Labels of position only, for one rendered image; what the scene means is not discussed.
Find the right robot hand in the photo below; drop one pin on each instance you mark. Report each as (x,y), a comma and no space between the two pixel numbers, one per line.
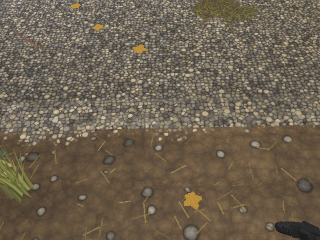
(302,230)

